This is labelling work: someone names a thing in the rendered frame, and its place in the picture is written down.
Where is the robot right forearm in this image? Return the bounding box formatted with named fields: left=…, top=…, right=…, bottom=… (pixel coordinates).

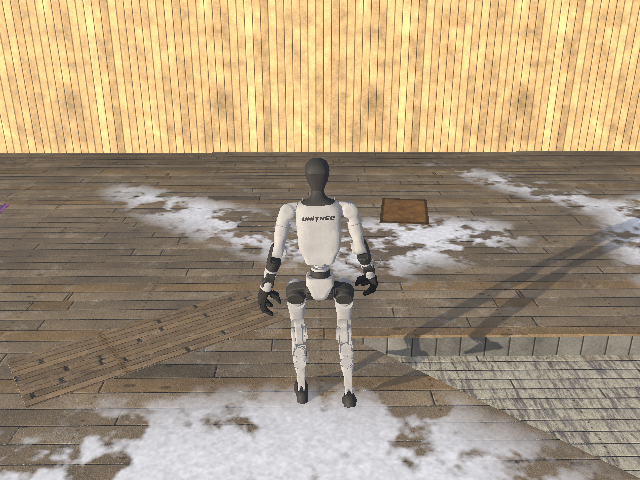
left=357, top=239, right=376, bottom=279

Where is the robot left shin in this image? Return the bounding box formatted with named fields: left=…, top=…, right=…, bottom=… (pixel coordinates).
left=291, top=327, right=307, bottom=391

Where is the robot right upper arm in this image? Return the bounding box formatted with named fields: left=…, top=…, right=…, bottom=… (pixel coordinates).
left=339, top=201, right=367, bottom=255

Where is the right robot hand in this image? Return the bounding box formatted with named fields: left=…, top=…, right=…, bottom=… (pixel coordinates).
left=355, top=275, right=378, bottom=296

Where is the robot shin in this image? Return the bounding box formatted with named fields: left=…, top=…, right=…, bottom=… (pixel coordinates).
left=291, top=327, right=307, bottom=391
left=339, top=327, right=354, bottom=395

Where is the left robot hand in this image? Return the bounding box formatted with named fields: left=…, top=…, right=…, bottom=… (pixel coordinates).
left=258, top=288, right=281, bottom=316

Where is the robot left forearm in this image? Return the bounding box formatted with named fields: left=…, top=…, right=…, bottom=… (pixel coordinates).
left=260, top=243, right=281, bottom=292

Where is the robot left upper arm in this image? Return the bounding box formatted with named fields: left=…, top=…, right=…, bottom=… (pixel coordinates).
left=271, top=202, right=297, bottom=259

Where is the robot right shin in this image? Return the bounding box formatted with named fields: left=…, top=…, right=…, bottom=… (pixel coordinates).
left=339, top=327, right=354, bottom=395

